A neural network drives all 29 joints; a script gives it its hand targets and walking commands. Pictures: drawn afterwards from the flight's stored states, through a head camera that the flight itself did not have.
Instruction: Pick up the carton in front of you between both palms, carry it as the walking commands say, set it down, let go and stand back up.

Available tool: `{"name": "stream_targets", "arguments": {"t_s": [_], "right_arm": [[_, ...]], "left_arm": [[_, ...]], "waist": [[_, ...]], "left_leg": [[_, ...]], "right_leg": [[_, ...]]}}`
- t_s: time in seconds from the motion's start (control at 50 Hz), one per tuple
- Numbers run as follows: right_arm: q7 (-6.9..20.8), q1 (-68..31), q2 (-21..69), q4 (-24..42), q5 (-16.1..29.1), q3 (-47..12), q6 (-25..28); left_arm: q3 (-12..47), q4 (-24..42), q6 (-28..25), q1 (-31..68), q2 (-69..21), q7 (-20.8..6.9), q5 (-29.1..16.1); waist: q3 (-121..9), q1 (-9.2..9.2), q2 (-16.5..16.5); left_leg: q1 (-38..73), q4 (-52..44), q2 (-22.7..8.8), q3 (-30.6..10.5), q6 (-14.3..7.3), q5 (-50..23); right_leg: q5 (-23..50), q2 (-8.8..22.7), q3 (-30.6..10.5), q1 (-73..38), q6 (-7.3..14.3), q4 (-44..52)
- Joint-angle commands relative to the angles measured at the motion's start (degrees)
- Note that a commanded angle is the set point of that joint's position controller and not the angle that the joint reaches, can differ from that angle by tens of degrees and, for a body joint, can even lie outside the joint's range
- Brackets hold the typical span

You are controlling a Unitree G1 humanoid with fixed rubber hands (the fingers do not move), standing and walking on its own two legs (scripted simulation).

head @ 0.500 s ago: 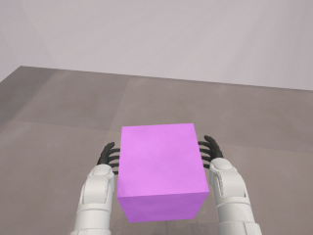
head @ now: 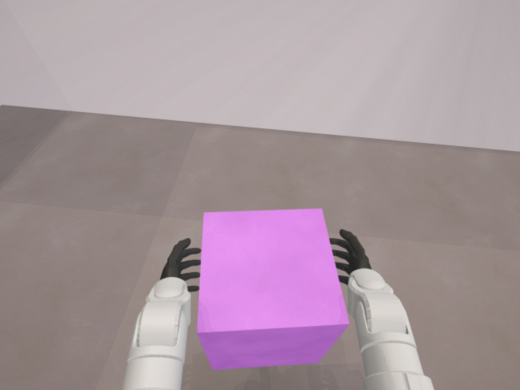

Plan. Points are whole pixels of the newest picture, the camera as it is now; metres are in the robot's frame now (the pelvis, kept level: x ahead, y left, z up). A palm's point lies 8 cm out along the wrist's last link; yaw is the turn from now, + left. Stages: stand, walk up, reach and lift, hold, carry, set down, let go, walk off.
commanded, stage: hold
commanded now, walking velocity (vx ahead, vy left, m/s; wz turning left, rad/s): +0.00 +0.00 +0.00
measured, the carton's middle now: (264, 292) +0.30 -0.01 -0.08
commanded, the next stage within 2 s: set down in 0.34 s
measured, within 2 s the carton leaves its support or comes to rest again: neither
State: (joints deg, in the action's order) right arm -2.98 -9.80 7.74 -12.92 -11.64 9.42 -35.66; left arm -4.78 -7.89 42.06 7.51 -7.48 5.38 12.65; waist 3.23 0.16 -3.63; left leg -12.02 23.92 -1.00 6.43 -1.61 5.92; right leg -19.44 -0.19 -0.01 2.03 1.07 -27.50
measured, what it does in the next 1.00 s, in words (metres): lowers itself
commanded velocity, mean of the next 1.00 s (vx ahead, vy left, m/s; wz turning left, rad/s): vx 0.00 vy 0.00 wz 0.00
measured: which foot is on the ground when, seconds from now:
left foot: down 0.00-1.00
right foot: down 0.00-1.00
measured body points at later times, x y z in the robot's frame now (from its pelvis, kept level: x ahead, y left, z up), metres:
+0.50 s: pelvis -0.01 +0.03 +0.00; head -0.03 +0.05 +0.45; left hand +0.28 +0.17 +0.01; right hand +0.29 -0.13 +0.02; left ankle +0.09 +0.11 -0.74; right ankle -0.04 -0.11 -0.74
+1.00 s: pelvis -0.05 +0.01 -0.08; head +0.14 +0.02 +0.32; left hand +0.35 +0.13 -0.18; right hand +0.34 -0.17 -0.16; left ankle +0.09 +0.10 -0.74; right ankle -0.04 -0.11 -0.74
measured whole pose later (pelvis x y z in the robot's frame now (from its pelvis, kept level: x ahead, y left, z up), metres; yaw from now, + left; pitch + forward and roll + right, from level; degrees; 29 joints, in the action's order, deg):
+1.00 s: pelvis -0.05 +0.01 -0.08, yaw -4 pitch +20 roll -1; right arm -3.6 -39.0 9.5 -38.8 -19.8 30.2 -8.4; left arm -24.0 -40.1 11.6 38.6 -6.3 4.8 21.1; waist 5.2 0.3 -2.3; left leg -62.7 55.4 0.8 0.4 -1.6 12.5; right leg -27.9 -3.7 -2.2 54.4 0.4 -62.5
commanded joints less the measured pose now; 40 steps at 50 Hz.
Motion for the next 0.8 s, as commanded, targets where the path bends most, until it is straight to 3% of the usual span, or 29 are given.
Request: {"name": "stream_targets", "arguments": {"t_s": [0.0, 0.04, 0.06, 0.12, 0.16, 0.18, 0.2, 0.24, 0.26, 0.28, 0.3, 0.34, 0.36, 0.38, 0.4, 0.42, 0.46, 0.48, 0.5, 0.54, 0.58, 0.6, 0.62, 0.64, 0.68, 0.7, 0.72, 0.76, 0.78], "right_arm": [[13.14, -24.94, 49.32, 5.24, 14.7, -32.98, 2.18], [12.56, -22.12, 46.31, 4.88, 12.55, -29.31, 1.27], [12.3, -20.57, 46.56, 0.17, 11.0, -27.45, 0.63], [12.77, -21.65, 47.78, -0.14, 10.36, -26.34, 1.56], [13.02, -24.89, 48.49, 5.6, 12.38, -29.98, 0.95], [13.55, -23.06, 48.79, 4.53, 12.4, -28.06, 1.42], [12.95, -23.11, 46.69, 2.44, 10.7, -27.88, 1.19], [14.12, -25.43, 51.66, 4.63, 11.38, -29.24, 2.3], [14.73, -24.94, 51.44, 2.37, 12.17, -30.18, 2.12], [14.23, -23.95, 51.55, 5.48, 11.0, -29.26, 1.82], [14.1, -25.55, 48.03, 5.15, 10.74, -28.52, 1.34], [14.27, -28.79, 49.32, 2.08, 11.91, -28.02, 1.61], [14.0, -25.24, 50.72, 3.0, 11.04, -27.23, 1.5], [14.47, -27.83, 49.64, -0.31, 11.52, -26.22, 1.55], [14.49, -29.42, 48.25, 0.34, 9.45, -24.1, 2.9], [14.88, -27.87, 50.16, -3.71, 8.03, -23.68, 2.46], [15.74, -36.03, 50.22, -12.01, 5.98, -18.53, 4.4], [16.46, -36.96, 50.75, -11.94, 5.79, -18.48, 5.67], [16.51, -39.17, 48.77, -16.48, 3.15, -13.75, 7.19], [16.01, -46.47, 44.56, -21.96, -0.94, -9.53, 11.01], [15.71, -47.93, 45.04, -26.2, -4.27, -4.63, 14.2], [15.43, -44.45, 45.27, -28.29, -6.2, -1.37, 14.89], [15.09, -51.22, 44.93, -29.07, -6.87, -0.91, 15.85], [15.06, -51.33, 43.12, -30.19, -6.81, 0.17, 17.28], [14.54, -50.8, 40.86, -29.73, -8.34, 3.32, 19.61], [14.13, -51.72, 40.8, -31.63, -8.17, 5.41, 20.54], [13.94, -52.25, 38.66, -30.39, -8.5, 6.29, 21.16], [13.63, -53.5, 38.67, -34.35, -6.94, 5.2, 23.44], [12.74, -50.21, 38.61, -30.12, -6.88, 3.85, 24.31]], "left_arm": [[29.52, 7.39, -4.74, 27.53, -48.53, -13.03, -14.31], [28.68, 9.6, -4.39, 25.19, -46.02, -12.85, -13.99], [31.2, 7.48, -4.56, 27.47, -46.37, -13.13, -14.32], [30.25, 7.97, -4.53, 31.16, -47.19, -13.08, -13.79], [30.41, 7.17, -4.45, 26.65, -49.99, -13.6, -14.76], [29.88, 9.58, -4.67, 28.78, -47.51, -13.46, -15.04], [28.82, 5.56, -4.86, 26.98, -47.09, -13.46, -13.51], [30.77, 8.2, -5.85, 31.2, -50.38, -14.21, -14.59], [32.49, 8.73, -5.14, 29.41, -51.16, -14.26, -14.39], [30.19, 7.98, -5.09, 30.65, -49.22, -14.37, -15.32], [28.57, 6.19, -4.04, 30.88, -49.11, -14.19, -13.83], [29.37, 7.03, -4.33, 31.21, -51.51, -14.27, -13.65], [30.34, 7.0, -4.51, 32.57, -50.22, -14.2, -14.42], [27.13, 3.49, -4.2, 29.91, -50.52, -14.26, -13.96], [27.64, 1.86, -4.42, 32.86, -50.27, -14.83, -13.45], [27.11, 2.48, -5.43, 36.59, -50.83, -14.57, -13.57], [19.54, -7.05, -6.93, 41.54, -49.42, -15.11, -9.53], [21.08, -7.35, -7.45, 37.76, -52.94, -14.77, -8.85], [15.59, -15.23, -8.04, 42.44, -51.28, -15.03, -7.31], [10.24, -20.64, -11.73, 49.65, -53.63, -14.71, -6.25], [7.32, -23.15, -14.52, 48.2, -52.2, -14.22, -3.35], [6.71, -25.31, -15.65, 51.52, -51.39, -13.7, -3.23], [6.02, -25.12, -16.97, 54.08, -51.02, -12.77, -2.13], [2.52, -28.0, -18.27, 53.15, -47.6, -12.62, 0.89], [1.25, -30.89, -21.43, 54.07, -46.61, -12.12, -0.47], [0.89, -29.79, -23.12, 56.0, -45.28, -11.28, 1.08], [-0.4, -30.5, -24.41, 56.87, -42.17, -10.39, 1.15], [0.03, -30.94, -26.41, 57.05, -41.43, -9.21, 3.04], [-1.8, -32.73, -27.33, 51.69, -42.73, -9.95, 3.89]], "waist": [[-16.47, -1.74, 3.3], [-13.79, -1.51, 1.22], [-13.72, 1.01, 3.37], [-10.83, 1.28, 4.15], [-16.3, -1.62, 2.79], [-15.42, 0.11, 0.01], [-12.86, 0.18, 3.64], [-18.51, -1.09, 0.65], [-15.51, -1.21, 3.89], [-17.1, -0.9, -3.14], [-15.27, 2.02, 3.55], [-10.45, -1.2, 5.69], [-11.31, 1.9, 2.99], [-10.23, -2.14, 1.76], [-12.88, 0.66, 2.58], [-11.74, -0.77, 0.16], [-11.27, 0.25, 4.51], [-11.05, -2.29, 3.02], [-10.07, 2.25, 5.1], [-10.62, 1.33, 4.36], [-12.35, -0.31, 3.3], [-11.25, 3.31, 5.52], [-13.99, -1.37, 4.85], [-14.91, 0.75, 4.91], [-17.06, 2.07, 2.99], [-17.38, 0.05, 8.45], [-18.88, 1.2, 3.96], [-20.66, -1.33, 9.22], [-24.99, -1.24, 7.18]], "left_leg": [[33.89, 4.68, 4.75, -11.19, 0.79, -10.51], [38.02, 3.25, 4.32, -10.68, 1.85, -8.75], [33.17, 2.79, 3.91, -11.82, 1.89, -8.62], [31.74, 3.63, 3.34, -11.62, 1.52, -7.51], [30.18, 3.2, 3.92, -11.28, 1.19, -11.5], [37.82, 3.87, 3.08, -11.61, 1.34, -10.86], [34.02, 3.05, 4.0, -11.96, 1.11, -8.93], [34.94, 2.05, 3.7, -13.41, 1.38, -10.55], [33.34, 3.05, 4.4, -11.26, 1.72, -9.6], [37.56, 2.03, 2.01, -14.56, 0.69, -10.45], [34.9, 1.62, 3.23, -12.03, 1.95, -6.05], [28.57, 2.16, 3.52, -12.24, 1.16, -1.04], [33.14, 2.17, 3.55, -11.4, 0.99, -5.06], [32.13, 2.21, 3.11, -12.61, 0.8, -1.99], [33.13, 1.7, 2.54, -14.97, 1.35, 1.81], [31.01, 2.24, 1.94, -15.37, 1.46, 2.98], [28.65, 3.62, 2.69, -14.63, 1.15, 10.58], [26.92, 2.85, 2.78, -15.65, 0.81, 11.97], [24.65, 3.2, 2.5, -15.18, 2.02, 13.28], [23.56, 4.94, 0.96, -20.01, 1.79, 21.5], [20.14, 6.05, 1.72, -19.3, 2.46, 18.16], [18.11, 6.68, 1.34, -19.44, 2.86, 14.8], [14.6, 8.38, 0.48, -22.23, 2.37, 12.23], [14.02, 10.91, 2.87, -18.38, 2.3, 14.98], [12.18, 13.02, 0.64, -21.67, 2.41, 13.35], [10.72, 13.49, 2.79, -19.9, 2.79, 14.47], [12.21, 15.2, 1.69, -21.11, 2.17, 16.71], [6.49, 17.15, 2.67, -19.58, 2.6, 16.78], [4.48, 18.95, 3.48, -19.12, 2.19, 14.19]], "right_leg": [[7.89, 0.03, -9.74, 25.24, 3.28, 11.03], [6.99, -0.02, -8.16, 28.96, 2.84, 11.92], [6.47, -0.56, -9.31, 25.61, 3.51, 11.08], [7.44, -0.56, -8.81, 27.14, 3.82, 9.75], [10.33, -1.77, -8.22, 18.57, 2.98, 9.31], [5.7, -0.44, -8.86, 27.74, 3.57, 11.17], [5.91, -0.81, -9.39, 26.58, 4.05, 10.5], [6.87, -2.3, -7.95, 24.09, 3.5, 9.57], [7.47, -1.14, -8.96, 23.36, 3.78, 9.87], [7.6, -1.19, -8.42, 26.9, 3.87, 9.81], [5.32, -0.34, -8.99, 25.87, 4.01, 9.92], [-0.29, -0.48, -9.15, 25.83, 4.91, 9.96], [3.2, -1.09, -8.99, 27.23, 4.6, 10.13], [-0.1, -0.78, -8.56, 28.74, 4.69, 9.21], [-2.12, -0.94, -9.14, 29.03, 4.49, 8.87], [-1.32, -1.42, -8.56, 29.07, 4.52, 6.88], [-6.64, -2.33, -7.6, 30.72, 4.8, 3.71], [-6.48, -2.49, -7.6, 31.45, 5.02, 3.76], [-4.4, -3.39, -7.24, 32.61, 4.0, 1.04], [-7.89, -2.45, -7.33, 36.16, 4.91, -2.89], [-6.27, -3.58, -5.95, 34.97, 5.07, -5.85], [-3.26, -3.97, -6.36, 36.16, 4.96, -5.82], [-4.04, -3.88, -7.21, 37.04, 4.33, -7.69], [-3.81, -4.21, -7.63, 39.47, 3.87, -8.7], [-5.44, -4.43, -5.75, 44.94, 3.72, -12.17], [-3.73, -3.01, -6.38, 45.88, 4.21, -12.53], [-4.33, -4.35, -5.88, 48.9, 3.16, -15.61], [-4.4, -4.11, -6.27, 52.89, 3.19, -17.86], [-2.2, -4.83, -5.74, 53.23, 2.02, -19.04]]}}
